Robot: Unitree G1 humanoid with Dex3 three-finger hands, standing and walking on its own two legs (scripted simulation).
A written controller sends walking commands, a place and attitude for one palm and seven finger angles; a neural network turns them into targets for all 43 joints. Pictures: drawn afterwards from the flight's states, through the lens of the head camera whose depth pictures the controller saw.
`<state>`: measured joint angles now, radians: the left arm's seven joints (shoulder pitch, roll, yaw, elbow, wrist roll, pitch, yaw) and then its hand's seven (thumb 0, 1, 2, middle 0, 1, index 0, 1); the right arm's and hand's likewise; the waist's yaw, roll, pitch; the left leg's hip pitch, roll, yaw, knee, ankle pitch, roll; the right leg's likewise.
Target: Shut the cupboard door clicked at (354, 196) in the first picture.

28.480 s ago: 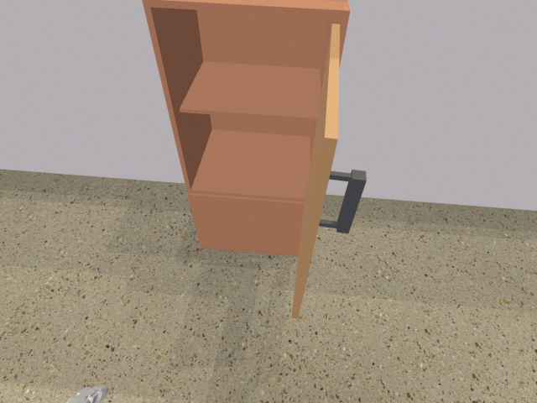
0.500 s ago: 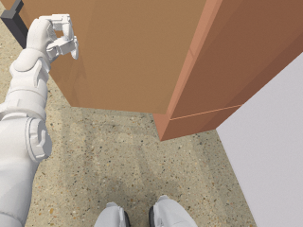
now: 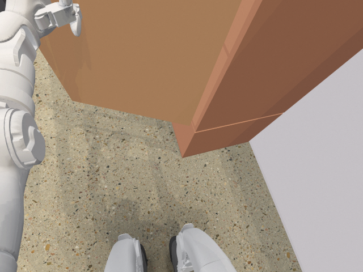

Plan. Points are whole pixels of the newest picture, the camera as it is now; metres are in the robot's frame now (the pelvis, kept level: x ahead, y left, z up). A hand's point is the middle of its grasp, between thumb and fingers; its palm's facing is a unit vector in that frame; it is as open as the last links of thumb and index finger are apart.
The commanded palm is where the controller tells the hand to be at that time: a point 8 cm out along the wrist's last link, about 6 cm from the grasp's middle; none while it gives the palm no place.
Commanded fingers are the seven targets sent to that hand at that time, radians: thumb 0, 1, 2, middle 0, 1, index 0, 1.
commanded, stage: push the door shut along its arc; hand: left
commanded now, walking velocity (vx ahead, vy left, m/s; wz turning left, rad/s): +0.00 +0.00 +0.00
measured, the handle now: out of the picture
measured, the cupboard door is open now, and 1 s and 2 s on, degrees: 64 55 55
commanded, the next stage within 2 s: pull the fist back off the door in 0.16 s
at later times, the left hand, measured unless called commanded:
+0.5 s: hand out of the picture +0.62 +0.07 +0.12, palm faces +0.11 -0.99 -0.02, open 3.2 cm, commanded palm +0.59 +0.10 +0.12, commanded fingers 0.00 0.90 0.90 -1.30 -1.50 -1.30 -1.50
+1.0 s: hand (99, 46) +0.53 +0.07 +0.11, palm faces +0.06 -1.00 +0.00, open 3.1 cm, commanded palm +0.50 +0.12 +0.12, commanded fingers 0.00 0.90 0.90 -1.30 -1.50 -1.30 -1.50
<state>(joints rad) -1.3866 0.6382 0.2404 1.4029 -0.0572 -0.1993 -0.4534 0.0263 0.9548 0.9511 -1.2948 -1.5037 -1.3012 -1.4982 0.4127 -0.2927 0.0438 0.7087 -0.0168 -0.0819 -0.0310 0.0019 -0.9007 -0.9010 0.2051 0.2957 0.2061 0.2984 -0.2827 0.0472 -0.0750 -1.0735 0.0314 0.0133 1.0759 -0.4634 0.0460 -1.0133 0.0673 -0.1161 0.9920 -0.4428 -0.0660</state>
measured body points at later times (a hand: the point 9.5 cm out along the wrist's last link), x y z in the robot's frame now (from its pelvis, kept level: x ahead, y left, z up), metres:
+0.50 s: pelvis +0.01 +0.00 +0.00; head +0.19 +0.00 +0.41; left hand +0.61 +0.12 +0.12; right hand -0.06 -0.24 -0.10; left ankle +0.01 +0.09 -0.66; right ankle +0.01 -0.09 -0.66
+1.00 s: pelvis +0.02 -0.02 +0.03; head +0.13 -0.03 +0.47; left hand +0.52 +0.12 +0.11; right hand +0.00 -0.29 -0.08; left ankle +0.01 +0.09 -0.66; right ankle +0.01 -0.09 -0.66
